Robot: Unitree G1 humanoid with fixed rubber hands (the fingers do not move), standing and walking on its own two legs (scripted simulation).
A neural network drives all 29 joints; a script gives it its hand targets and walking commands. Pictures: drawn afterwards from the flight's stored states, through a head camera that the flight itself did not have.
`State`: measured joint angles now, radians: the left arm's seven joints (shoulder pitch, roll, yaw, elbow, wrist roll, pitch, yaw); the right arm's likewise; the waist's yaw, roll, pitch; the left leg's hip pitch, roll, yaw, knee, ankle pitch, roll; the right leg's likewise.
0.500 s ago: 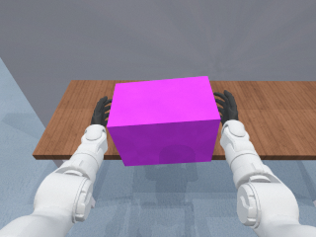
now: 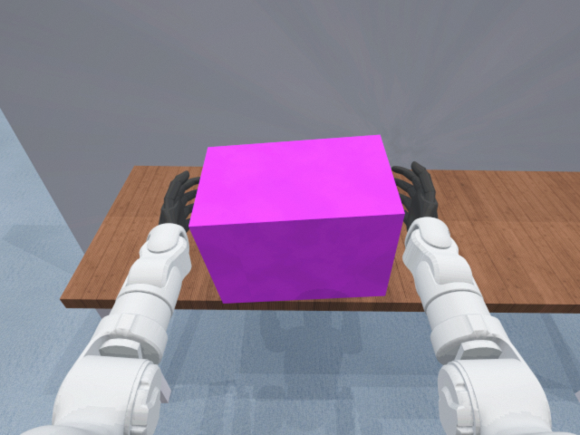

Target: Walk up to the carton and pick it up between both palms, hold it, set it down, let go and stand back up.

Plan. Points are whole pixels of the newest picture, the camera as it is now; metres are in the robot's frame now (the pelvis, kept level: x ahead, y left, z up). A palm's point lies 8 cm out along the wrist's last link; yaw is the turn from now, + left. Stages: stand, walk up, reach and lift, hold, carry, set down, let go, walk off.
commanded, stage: reach and lift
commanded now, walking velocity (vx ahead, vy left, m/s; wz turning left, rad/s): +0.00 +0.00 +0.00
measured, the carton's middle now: (298, 222) +0.42 +0.00 +0.08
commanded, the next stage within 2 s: hold in 1.24 s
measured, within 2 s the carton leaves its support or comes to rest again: neither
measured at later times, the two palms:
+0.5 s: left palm (153, 222) +0.34 +0.19 +0.15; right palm (422, 212) +0.36 -0.16 +0.16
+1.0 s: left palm (154, 203) +0.35 +0.19 +0.17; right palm (427, 185) +0.37 -0.17 +0.20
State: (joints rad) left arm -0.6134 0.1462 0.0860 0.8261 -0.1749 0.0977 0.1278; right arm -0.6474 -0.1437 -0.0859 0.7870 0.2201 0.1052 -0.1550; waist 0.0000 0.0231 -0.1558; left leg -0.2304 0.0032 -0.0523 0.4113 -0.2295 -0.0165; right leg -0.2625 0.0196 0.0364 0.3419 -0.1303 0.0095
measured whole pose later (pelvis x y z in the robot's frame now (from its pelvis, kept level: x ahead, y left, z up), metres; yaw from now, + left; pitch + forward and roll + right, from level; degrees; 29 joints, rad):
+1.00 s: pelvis +0.00 +0.00 +0.00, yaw +0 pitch -3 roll -1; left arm -0.57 0.04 0.25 0.37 0.16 0.49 0.04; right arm -0.66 -0.14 -0.12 0.63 0.12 0.22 -0.11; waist 0.00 -0.03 -0.11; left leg -0.08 0.00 -0.05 0.34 -0.20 -0.01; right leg -0.12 0.02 0.04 0.28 -0.11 0.01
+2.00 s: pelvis +0.00 +0.00 +0.00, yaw +0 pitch -6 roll -1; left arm -0.59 0.02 0.24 0.15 0.22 0.65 0.00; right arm -0.61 -0.13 -0.15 0.41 0.13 0.34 -0.12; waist 0.00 0.04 -0.11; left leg -0.01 0.00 -0.05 0.32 -0.21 -0.01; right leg -0.03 0.01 0.03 0.24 -0.11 0.01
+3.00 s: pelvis -0.01 +0.00 +0.00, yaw +1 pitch -8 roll -1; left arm -0.54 0.02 0.26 -0.02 0.25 0.76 -0.05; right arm -0.61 -0.12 -0.14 0.32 0.09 0.41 -0.10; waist 0.00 -0.03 -0.07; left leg 0.03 0.00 -0.05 0.30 -0.19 -0.01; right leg 0.00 0.01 0.03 0.23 -0.10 0.01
